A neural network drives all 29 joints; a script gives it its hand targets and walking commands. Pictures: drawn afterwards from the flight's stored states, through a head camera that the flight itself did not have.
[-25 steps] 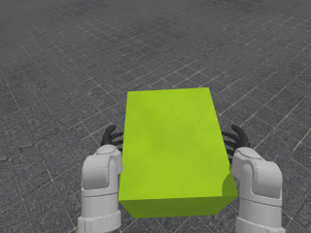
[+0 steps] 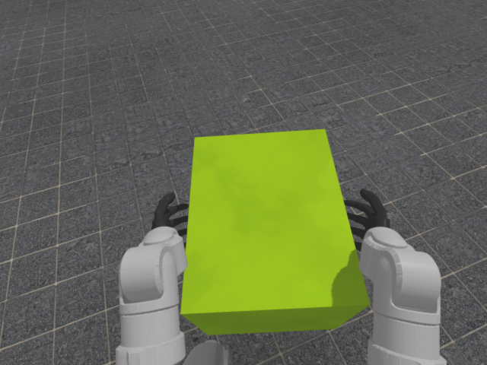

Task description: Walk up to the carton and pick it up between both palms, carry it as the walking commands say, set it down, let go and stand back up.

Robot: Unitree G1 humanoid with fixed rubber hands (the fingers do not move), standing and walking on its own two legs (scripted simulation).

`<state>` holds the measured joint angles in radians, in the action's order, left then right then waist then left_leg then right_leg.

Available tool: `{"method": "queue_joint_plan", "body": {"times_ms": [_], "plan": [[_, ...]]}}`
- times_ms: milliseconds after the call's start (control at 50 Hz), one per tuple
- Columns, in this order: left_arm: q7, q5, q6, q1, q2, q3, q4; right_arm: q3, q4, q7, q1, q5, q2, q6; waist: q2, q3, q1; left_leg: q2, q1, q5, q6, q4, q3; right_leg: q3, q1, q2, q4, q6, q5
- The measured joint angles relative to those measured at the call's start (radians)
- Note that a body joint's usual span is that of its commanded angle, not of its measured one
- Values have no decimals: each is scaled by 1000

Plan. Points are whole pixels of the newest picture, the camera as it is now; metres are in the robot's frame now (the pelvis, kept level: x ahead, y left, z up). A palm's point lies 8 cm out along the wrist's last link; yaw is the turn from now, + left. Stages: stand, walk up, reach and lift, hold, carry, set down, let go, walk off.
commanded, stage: carry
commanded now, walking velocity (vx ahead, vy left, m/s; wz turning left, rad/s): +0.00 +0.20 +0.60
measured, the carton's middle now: (265, 233) +0.34 +0.00 +0.00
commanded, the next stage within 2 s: none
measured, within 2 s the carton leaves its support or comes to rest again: neither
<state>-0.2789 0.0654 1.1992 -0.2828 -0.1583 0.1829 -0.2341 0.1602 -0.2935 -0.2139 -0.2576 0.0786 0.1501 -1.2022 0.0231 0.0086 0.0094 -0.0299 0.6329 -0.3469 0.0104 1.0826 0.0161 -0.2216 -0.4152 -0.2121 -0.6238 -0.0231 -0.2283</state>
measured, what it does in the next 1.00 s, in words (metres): walks backwards, turning left: left foot, then right foot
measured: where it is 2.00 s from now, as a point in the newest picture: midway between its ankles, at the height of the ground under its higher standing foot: outside the picture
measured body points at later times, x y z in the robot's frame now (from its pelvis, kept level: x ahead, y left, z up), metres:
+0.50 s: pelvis -0.12 +0.15 -0.01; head -0.09 +0.14 +0.44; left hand +0.12 +0.39 +0.06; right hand +0.21 +0.09 +0.05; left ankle -0.01 +0.21 -0.73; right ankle -0.10 +0.07 -0.73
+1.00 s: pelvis -0.22 +0.21 +0.00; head -0.26 +0.21 +0.45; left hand -0.01 +0.46 +0.07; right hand +0.10 +0.16 +0.08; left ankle -0.18 +0.35 -0.73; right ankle -0.11 +0.08 -0.73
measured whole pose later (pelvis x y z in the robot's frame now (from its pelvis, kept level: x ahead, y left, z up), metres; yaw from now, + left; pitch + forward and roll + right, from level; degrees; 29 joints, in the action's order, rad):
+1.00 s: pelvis -0.22 +0.21 +0.00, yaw +16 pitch -1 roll -1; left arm -0.32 0.05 1.23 -0.24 -0.14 0.19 -0.15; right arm 0.17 -0.13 -0.20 -0.27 0.09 0.15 -1.21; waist 0.01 0.08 -0.04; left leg -0.05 0.39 -0.20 0.00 0.61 0.03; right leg -0.13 -0.37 -0.13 -0.59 -0.06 -0.23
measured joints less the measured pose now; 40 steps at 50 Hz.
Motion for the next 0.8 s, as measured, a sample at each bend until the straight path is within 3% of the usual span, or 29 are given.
{"method": "queue_joint_plan", "body": {"times_ms": [100,120,140,200,240,300,380,460,480,500,520,540,560,580,620,660,720,760,800], "plan": [[18,52,-7,-38,-10,-18,12,49,8,19,-22,-5,6,21,39,45,44,-31,-185,-44,12,-327,76,-15,-17,-125,-20,-72,24],[28,69,-4,-42,-11,-18,18,55,18,19,-27,-7,7,21,34,59,49,-24,-233,-16,8,-412,86,-14,-27,-143,-37,-88,23],[42,85,-5,-45,-10,-14,24,53,31,17,-31,-8,9,27,31,68,56,-16,-237,107,9,-447,91,-2,-45,-157,-74,-91,-5],[63,94,-9,-25,-3,23,45,13,88,-13,-27,-22,9,43,11,67,36,-7,-182,36,-25,-366,72,93,-135,-75,-307,-105,-316],[56,80,1,-4,0,40,62,-9,123,-16,-23,-11,7,30,16,58,9,7,-167,58,-44,-378,66,110,-179,-9,-439,-102,-345],[11,31,13,32,10,22,51,-3,136,-3,-29,2,8,7,18,33,-24,39,-149,120,-70,-421,56,90,-206,64,-521,-91,-287],[-46,-26,14,48,13,10,-16,2,106,34,-44,23,13,10,9,-8,-68,86,-125,170,-107,-446,68,75,-158,123,-427,-53,-242],[-71,-50,18,27,8,24,-41,-8,93,63,-37,43,11,38,-26,-7,-80,114,-120,229,-134,-504,89,61,1,170,-173,-4,-260],[-67,-48,12,22,7,22,-27,-8,91,66,-30,49,9,43,-44,-1,-78,115,-126,250,-127,-534,90,46,46,182,-95,18,-239],[-63,-45,1,18,6,11,-3,-1,85,68,-18,54,6,43,-84,-5,-69,103,-144,286,-82,-571,75,25,85,199,-14,44,-152],[-54,-36,-1,15,4,-3,19,1,72,68,2,56,1,36,-109,-5,-63,95,-162,280,-15,-595,69,5,122,202,54,58,-79],[-44,-25,6,12,4,-11,31,-5,57,62,25,52,-5,26,-97,7,-69,99,-152,193,35,-545,77,7,128,185,77,66,-47],[-36,-16,16,11,4,-13,32,-13,47,53,39,44,-7,17,-63,21,-81,103,-123,102,58,-413,72,26,115,161,72,66,-41],[-34,-12,24,14,5,-12,30,-17,46,44,41,37,-7,9,-32,34,-84,98,-104,40,60,-281,55,47,104,143,64,62,-41],[-43,-12,31,15,4,-15,36,-3,65,51,28,37,-6,2,3,67,-54,67,-101,14,50,-147,11,56,93,117,69,44,-38],[-53,-4,31,-3,-1,-29,48,31,73,64,17,37,-3,7,23,97,-12,22,-142,17,42,-209,2,44,73,83,53,25,-38],[-14,43,17,-36,-8,-35,60,66,58,42,-7,8,1,10,2,112,30,-26,-272,92,33,-486,15,37,32,49,-24,-7,-61],[20,71,-2,-47,-3,-18,81,58,81,23,-14,-2,6,32,0,109,39,-11,-267,69,28,-477,29,57,10,29,-55,-28,-67],[49,87,-5,-32,-2,13,109,23,116,-4,-7,-6,4,29,-8,110,26,-14,-259,65,11,-452,43,83,16,44,-35,-38,-65]]}}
